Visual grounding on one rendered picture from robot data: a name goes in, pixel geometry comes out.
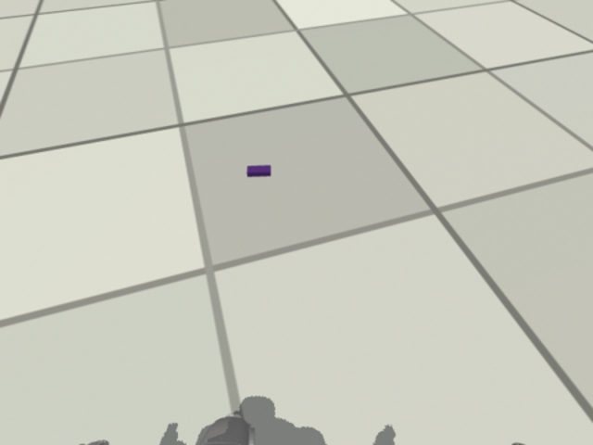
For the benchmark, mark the small box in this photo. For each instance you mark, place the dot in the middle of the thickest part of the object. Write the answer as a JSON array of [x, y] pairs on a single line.
[[263, 170]]

